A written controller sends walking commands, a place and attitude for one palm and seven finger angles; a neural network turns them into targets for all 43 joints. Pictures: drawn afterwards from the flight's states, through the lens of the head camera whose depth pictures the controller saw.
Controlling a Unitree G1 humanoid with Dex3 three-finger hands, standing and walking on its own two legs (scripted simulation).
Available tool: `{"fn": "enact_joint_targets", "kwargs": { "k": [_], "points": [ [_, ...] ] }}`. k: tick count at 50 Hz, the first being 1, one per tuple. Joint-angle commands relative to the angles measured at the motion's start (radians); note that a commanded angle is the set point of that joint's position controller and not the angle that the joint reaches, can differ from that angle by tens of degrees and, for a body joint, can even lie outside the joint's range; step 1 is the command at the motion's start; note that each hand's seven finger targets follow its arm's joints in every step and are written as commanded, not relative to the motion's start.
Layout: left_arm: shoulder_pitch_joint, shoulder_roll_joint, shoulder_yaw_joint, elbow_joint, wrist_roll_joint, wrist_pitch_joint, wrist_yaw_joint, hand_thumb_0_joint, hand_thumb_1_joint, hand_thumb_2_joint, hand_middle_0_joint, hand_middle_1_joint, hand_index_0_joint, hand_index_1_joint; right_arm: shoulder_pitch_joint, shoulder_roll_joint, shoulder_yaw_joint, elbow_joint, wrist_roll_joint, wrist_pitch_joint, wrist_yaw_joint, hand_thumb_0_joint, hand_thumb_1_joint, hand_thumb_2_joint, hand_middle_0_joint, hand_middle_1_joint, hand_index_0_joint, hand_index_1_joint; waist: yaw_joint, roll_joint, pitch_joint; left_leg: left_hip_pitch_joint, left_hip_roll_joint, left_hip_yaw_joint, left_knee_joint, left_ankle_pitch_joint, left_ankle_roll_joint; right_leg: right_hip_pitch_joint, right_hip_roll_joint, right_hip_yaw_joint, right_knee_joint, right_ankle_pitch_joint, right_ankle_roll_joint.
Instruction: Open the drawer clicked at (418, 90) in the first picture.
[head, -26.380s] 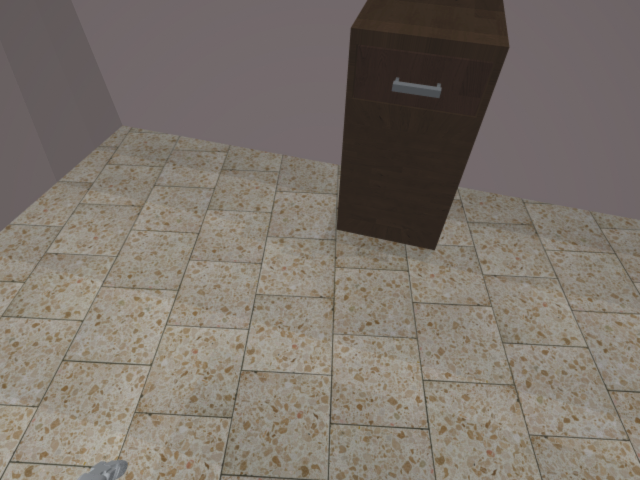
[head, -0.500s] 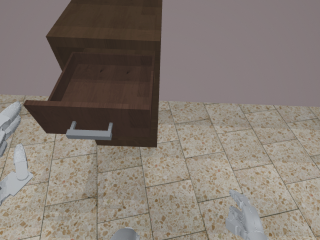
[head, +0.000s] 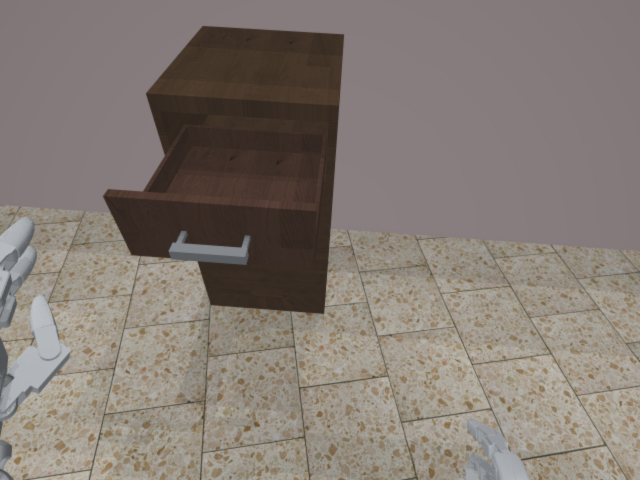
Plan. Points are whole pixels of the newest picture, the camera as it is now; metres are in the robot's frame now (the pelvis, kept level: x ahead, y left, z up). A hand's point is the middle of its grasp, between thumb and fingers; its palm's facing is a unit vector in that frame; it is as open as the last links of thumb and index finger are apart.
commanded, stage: stop stepping back and stand still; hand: left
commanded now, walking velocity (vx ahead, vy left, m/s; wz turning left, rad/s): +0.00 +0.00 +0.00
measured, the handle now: (212, 245) +0.52 +0.23 -0.06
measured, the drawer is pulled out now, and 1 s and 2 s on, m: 0.30 0.30 0.30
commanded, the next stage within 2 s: let the arm hang, fingers relaxed in 0.76 s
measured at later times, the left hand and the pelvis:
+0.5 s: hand (72, 325) +0.22 +0.25 +0.16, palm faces +0.32 -0.84 -0.44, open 7.4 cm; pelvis +0.02 +0.01 +0.01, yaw +0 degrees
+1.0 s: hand (122, 402) +0.22 +0.27 -0.03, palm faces +0.13 -0.90 -0.42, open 7.4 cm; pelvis +0.02 +0.03 +0.00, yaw +1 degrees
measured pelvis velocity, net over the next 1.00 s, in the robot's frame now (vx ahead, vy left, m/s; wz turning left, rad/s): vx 0.02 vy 0.03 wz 0.02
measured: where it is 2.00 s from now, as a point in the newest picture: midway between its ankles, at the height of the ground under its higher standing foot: outside the picture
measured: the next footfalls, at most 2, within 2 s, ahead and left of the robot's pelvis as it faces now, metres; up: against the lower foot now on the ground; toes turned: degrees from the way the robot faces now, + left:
none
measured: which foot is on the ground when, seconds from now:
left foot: down 0.00-1.00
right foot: down 0.00-1.00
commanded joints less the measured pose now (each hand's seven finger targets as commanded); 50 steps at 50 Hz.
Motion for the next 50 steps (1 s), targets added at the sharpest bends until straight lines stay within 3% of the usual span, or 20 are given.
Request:
{"fn": "enact_joint_targets", "kwargs": {
  "k": [1, 3, 6, 8, 12, 17, 18, 21, 33, 38, 42, 43, 44, 45, 46, 48, 50],
  "points": [
    [-0.033, 0.200, 0.115, -0.225, 0.010, -0.056, 0.024, 0.000, 0.900, 0.900, -0.200, -0.300, -0.200, -0.300, -0.114, -0.139, -0.050, -0.172, -0.008, -0.058, -0.025, 0.000, -0.900, -0.900, 0.200, 0.300, 0.200, 0.300, -0.023, 0.095, 0.047, -0.108, 0.109, -0.151, -0.269, -0.195, 0.061, 0.034, -0.057, 0.147, -0.117, -0.312, 0.017],
    [-0.027, 0.195, 0.119, -0.255, 0.010, -0.059, 0.025, 0.000, 0.900, 0.900, -0.200, -0.300, -0.200, -0.300, -0.120, -0.135, -0.047, -0.179, -0.002, -0.064, -0.021, 0.000, -0.900, -0.900, 0.200, 0.300, 0.200, 0.300, -0.015, 0.111, 0.013, -0.160, 0.140, -0.179, -0.281, -0.115, 0.064, 0.145, -0.041, 0.096, -0.052, -0.143, 0.032],
    [0.011, 0.196, 0.131, -0.217, 0.003, -0.062, 0.020, 0.000, 0.900, 0.900, -0.200, -0.300, -0.200, -0.300, -0.118, -0.124, -0.045, -0.176, 0.002, -0.071, -0.018, 0.000, -0.900, -0.900, 0.200, 0.300, 0.200, 0.300, -0.012, 0.084, 0.025, -0.166, 0.092, -0.107, -0.229, -0.073, 0.034, 0.154, -0.070, 0.140, -0.130, -0.122, 0.024],
    [0.008, 0.183, 0.119, -0.198, 0.003, -0.071, 0.018, 0.000, 0.900, 0.900, -0.200, -0.300, -0.200, -0.300, -0.103, -0.125, -0.043, -0.170, 0.001, -0.075, -0.014, 0.000, -0.900, -0.900, 0.200, 0.300, 0.200, 0.300, -0.016, 0.057, 0.045, -0.176, 0.080, -0.106, -0.228, -0.102, 0.026, 0.137, -0.078, 0.158, -0.166, -0.187, 0.023],
    [0.021, 0.179, 0.114, -0.198, -0.005, -0.080, 0.015, 0.000, 0.900, 0.900, -0.200, -0.300, -0.200, -0.300, -0.103, -0.130, -0.052, -0.169, 0.005, -0.075, -0.010, 0.000, -0.900, -0.900, 0.200, 0.300, 0.200, 0.300, -0.021, 0.018, -0.010, -0.093, 0.063, -0.075, -0.176, 0.042, 0.012, 0.156, -0.100, 0.166, -0.182, -0.064, 0.016],
    [0.043, 0.181, 0.117, -0.226, -0.009, -0.083, 0.014, 0.000, 0.900, 0.900, -0.200, -0.300, -0.200, -0.300, -0.109, -0.131, -0.057, -0.175, 0.009, -0.070, -0.008, 0.000, -0.900, -0.900, 0.200, 0.300, 0.200, 0.300, -0.017, 0.048, -0.066, -0.051, 0.082, -0.083, -0.201, 0.201, 0.002, 0.238, -0.081, 0.107, -0.111, 0.153, 0.024],
    [0.048, 0.180, 0.118, -0.226, -0.009, -0.083, 0.013, 0.000, 0.900, 0.900, -0.200, -0.300, -0.200, -0.300, -0.111, -0.130, -0.057, -0.177, 0.009, -0.069, -0.008, 0.000, -0.900, -0.900, 0.200, 0.300, 0.200, 0.300, -0.015, 0.074, -0.066, -0.050, 0.083, -0.077, -0.202, 0.219, 0.002, 0.243, -0.079, 0.103, -0.102, 0.175, 0.027],
    [0.065, 0.194, 0.134, -0.229, -0.012, -0.080, 0.013, 0.000, 0.900, 0.900, -0.200, -0.300, -0.200, -0.300, -0.116, -0.129, -0.060, -0.177, 0.009, -0.063, -0.009, 0.000, -0.900, -0.900, 0.200, 0.300, 0.200, 0.300, -0.013, 0.066, -0.072, -0.033, 0.084, -0.072, -0.195, 0.267, -0.005, 0.250, -0.078, 0.094, -0.097, 0.226, 0.027],
    [0.044, 0.177, 0.116, -0.241, -0.017, -0.073, 0.002, 0.000, 0.900, 0.900, -0.200, -0.300, -0.200, -0.300, -0.124, -0.127, -0.055, -0.198, 0.009, -0.039, -0.010, 0.000, -0.900, -0.900, 0.200, 0.300, 0.200, 0.300, -0.017, 0.075, -0.081, -0.012, 0.084, -0.066, -0.196, 0.359, -0.021, 0.265, -0.069, 0.065, -0.082, 0.289, 0.032],
    [0.042, 0.178, 0.119, -0.224, -0.019, -0.068, -0.002, 0.000, 0.900, 0.900, -0.200, -0.300, -0.200, -0.300, -0.128, -0.125, -0.054, -0.202, 0.009, -0.030, -0.012, 0.000, -0.900, -0.900, 0.200, 0.300, 0.200, 0.300, -0.016, 0.059, -0.087, -0.010, 0.079, -0.061, -0.196, 0.345, -0.021, 0.266, -0.071, 0.068, -0.092, 0.289, 0.032],
    [0.022, 0.179, 0.111, -0.244, -0.019, -0.068, -0.005, 0.000, 0.900, 0.900, -0.200, -0.300, -0.200, -0.300, -0.133, -0.130, -0.053, -0.209, 0.009, -0.028, -0.012, 0.000, -0.900, -0.900, 0.200, 0.300, 0.200, 0.300, -0.016, 0.082, -0.074, -0.024, 0.073, -0.061, -0.206, 0.304, -0.021, 0.257, -0.069, 0.071, -0.101, 0.255, 0.033],
    [-0.129, 0.077, -0.258, 0.618, 0.079, 0.087, -0.126, 0.000, 0.900, 0.900, -0.200, -0.300, -0.200, -0.300, -0.153, -0.293, -0.114, 0.048, 0.021, -0.084, 0.073, 0.000, -0.900, -0.900, 0.200, 0.300, 0.200, 0.300, -0.056, 0.064, 0.040, -0.033, 0.071, -0.076, -0.059, 0.390, -0.015, 0.039, -0.113, 0.031, 0.032, 0.279, 0.012],
    [-0.113, 0.043, -0.218, 0.665, 0.078, 0.171, -0.146, 0.000, 0.900, 0.900, -0.200, -0.300, -0.200, -0.300, -0.048, -0.235, -0.110, 0.068, 0.003, -0.023, 0.073, 0.000, -0.900, -0.900, 0.200, 0.300, 0.200, 0.300, -0.041, 0.069, -0.073, 0.037, 0.093, -0.063, -0.064, 0.445, -0.025, 0.030, -0.104, 0.075, 0.012, 0.214, 0.011],
    [-0.137, 0.023, -0.230, 0.695, 0.066, 0.189, -0.150, 0.000, 0.900, 0.900, -0.200, -0.300, -0.200, -0.300, -0.027, -0.207, -0.091, 0.053, 0.000, 0.005, 0.067, 0.000, -0.900, -0.900, 0.200, 0.300, 0.200, 0.300, -0.030, 0.050, -0.092, 0.014, 0.103, -0.094, -0.073, 0.412, 0.003, 0.031, -0.086, 0.056, 0.034, 0.119, 0.014],
    [-0.183, 0.014, -0.245, 0.739, 0.070, 0.194, -0.150, 0.000, 0.900, 0.900, -0.200, -0.300, -0.200, -0.300, -0.031, -0.200, -0.086, 0.046, -0.008, 0.016, 0.061, 0.000, -0.900, -0.900, 0.200, 0.300, 0.200, 0.300, -0.026, -0.016, -0.095, 0.019, 0.111, -0.116, -0.076, 0.441, 0.014, 0.030, -0.071, 0.050, 0.045, 0.115, 0.011],
    [-0.231, 0.027, -0.256, 0.854, 0.072, 0.207, -0.150, 0.000, 0.900, 0.900, -0.200, -0.300, -0.200, -0.300, -0.036, -0.205, -0.070, 0.050, -0.018, 0.037, 0.052, 0.000, -0.900, -0.900, 0.200, 0.300, 0.200, 0.300, -0.009, -0.118, -0.060, -0.037, 0.098, -0.125, -0.081, 0.398, 0.026, 0.107, -0.086, 0.077, 0.015, 0.169, 0.010],
    [-0.275, 0.051, -0.263, 1.001, 0.070, 0.216, -0.148, 0.000, 0.900, 0.900, -0.200, -0.300, -0.200, -0.300, -0.033, -0.200, -0.065, 0.077, -0.021, 0.059, 0.044, 0.000, -0.900, -0.900, 0.200, 0.300, 0.200, 0.300, -0.001, -0.147, -0.037, -0.025, 0.058, -0.093, -0.081, 0.300, 0.013, 0.142, -0.124, 0.132, -0.033, 0.245, -0.009]
  ]
}}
